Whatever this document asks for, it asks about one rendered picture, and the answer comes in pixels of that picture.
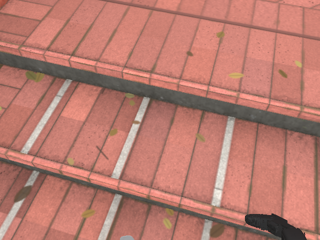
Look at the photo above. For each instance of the robot right hand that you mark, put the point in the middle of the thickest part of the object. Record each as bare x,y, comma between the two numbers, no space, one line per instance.
276,225

